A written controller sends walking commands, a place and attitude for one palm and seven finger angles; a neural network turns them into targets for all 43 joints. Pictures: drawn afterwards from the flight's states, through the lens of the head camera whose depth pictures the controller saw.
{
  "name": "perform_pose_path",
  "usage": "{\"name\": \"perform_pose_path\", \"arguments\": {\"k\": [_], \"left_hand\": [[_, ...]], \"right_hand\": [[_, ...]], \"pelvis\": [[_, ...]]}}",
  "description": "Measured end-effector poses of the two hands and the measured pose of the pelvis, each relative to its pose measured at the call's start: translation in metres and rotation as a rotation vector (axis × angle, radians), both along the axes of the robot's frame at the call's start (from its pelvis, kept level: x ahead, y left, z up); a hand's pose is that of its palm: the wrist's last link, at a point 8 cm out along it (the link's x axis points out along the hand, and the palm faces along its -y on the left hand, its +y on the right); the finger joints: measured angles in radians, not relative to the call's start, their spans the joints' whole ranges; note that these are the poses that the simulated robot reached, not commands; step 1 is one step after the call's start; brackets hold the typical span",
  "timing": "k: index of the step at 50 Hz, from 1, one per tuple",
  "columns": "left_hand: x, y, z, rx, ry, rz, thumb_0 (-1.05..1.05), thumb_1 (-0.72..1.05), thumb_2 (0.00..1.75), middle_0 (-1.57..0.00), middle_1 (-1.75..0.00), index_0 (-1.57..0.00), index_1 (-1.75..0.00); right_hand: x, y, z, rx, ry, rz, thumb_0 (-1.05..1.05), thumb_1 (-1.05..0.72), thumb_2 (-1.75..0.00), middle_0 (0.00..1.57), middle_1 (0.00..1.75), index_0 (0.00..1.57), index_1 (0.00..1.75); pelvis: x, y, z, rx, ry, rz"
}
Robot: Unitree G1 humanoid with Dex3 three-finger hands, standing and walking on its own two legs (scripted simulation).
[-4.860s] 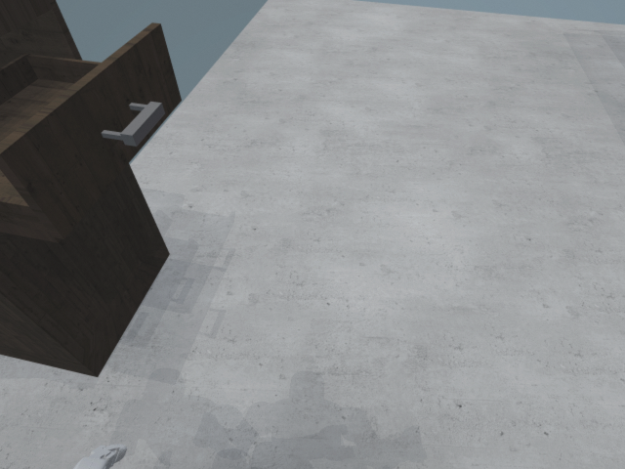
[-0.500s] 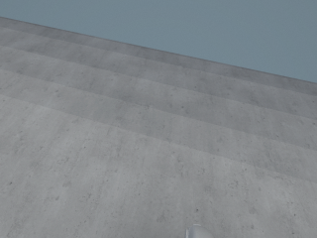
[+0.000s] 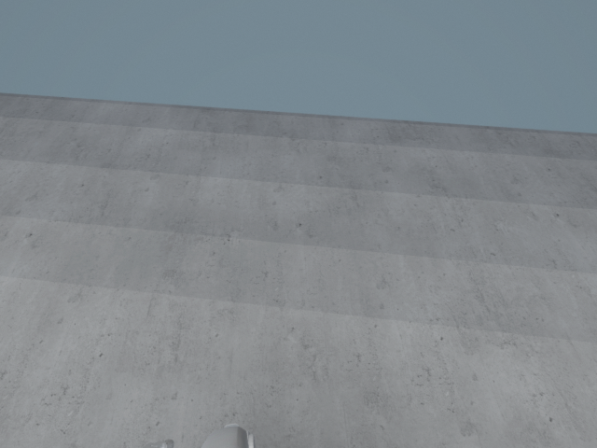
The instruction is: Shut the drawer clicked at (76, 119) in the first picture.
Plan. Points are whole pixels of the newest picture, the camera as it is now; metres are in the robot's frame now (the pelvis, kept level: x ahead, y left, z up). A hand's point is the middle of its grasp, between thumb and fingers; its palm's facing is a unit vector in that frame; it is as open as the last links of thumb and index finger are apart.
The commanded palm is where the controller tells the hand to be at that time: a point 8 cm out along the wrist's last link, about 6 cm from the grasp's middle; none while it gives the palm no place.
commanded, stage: walk to a spot facing it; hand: left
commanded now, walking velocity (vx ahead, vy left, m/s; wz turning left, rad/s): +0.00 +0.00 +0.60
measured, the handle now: out of the picture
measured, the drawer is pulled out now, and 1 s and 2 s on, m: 0.26 0.26 0.26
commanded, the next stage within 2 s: none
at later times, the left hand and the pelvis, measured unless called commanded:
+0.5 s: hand out of the picture +0.09 +0.25 -0.17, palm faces +0.29 -0.93 -0.24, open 7.4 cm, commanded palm none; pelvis +0.06 +0.02 +0.00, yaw +15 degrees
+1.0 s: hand out of the picture -0.01 +0.17 -0.17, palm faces +0.57 -0.79 -0.23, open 7.4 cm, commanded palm none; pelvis +0.05 -0.02 +0.00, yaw +36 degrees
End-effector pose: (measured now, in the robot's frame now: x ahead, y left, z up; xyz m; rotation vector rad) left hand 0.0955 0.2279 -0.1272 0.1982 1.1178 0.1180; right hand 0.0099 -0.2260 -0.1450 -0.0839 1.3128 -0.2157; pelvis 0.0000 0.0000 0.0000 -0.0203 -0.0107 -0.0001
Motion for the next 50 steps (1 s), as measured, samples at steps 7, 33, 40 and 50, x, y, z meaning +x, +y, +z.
{"name": "perform_pose_path", "arguments": {"k": [7,33,40,50], "left_hand": [[-0.002,0.023,-0.027,-0.048,0.045,0.125,0.0,0.93,0.9,-0.2,-0.3,-0.2,-0.3],[-0.036,0.03,0.004,0.057,0.014,0.413,0.01,0.91,0.9,-0.2,-0.3,-0.2,-0.3],[-0.078,-0.006,0.014,0.055,0.062,0.509,0.01,0.91,0.9,-0.2,-0.3,-0.2,-0.3],[-0.143,-0.024,-0.006,-0.02,0.124,0.66,0.01,0.9,0.9,-0.2,-0.3,-0.2,-0.3]], "right_hand": [[0.091,0.006,0.006,-0.052,-0.051,0.147,0.01,-0.94,-0.9,0.2,0.3,0.2,0.3],[0.204,-0.004,0.004,-0.025,-0.097,0.411,0.01,-0.9,-0.9,0.2,0.3,0.2,0.3],[0.231,-0.016,0.01,-0.022,-0.088,0.508,0.01,-0.91,-0.9,0.2,0.3,0.2,0.3],[0.261,0.033,0.015,-0.048,-0.072,0.716,0.01,-0.91,-0.9,0.2,0.3,0.19,0.3]], "pelvis": [[0.041,0.018,-0.012,-0.023,-0.024,0.088],[0.065,-0.013,-0.009,0.001,0.032,0.375],[0.066,-0.029,0.001,0.03,0.015,0.475],[0.053,-0.021,-0.002,0.037,0.024,0.621]]}}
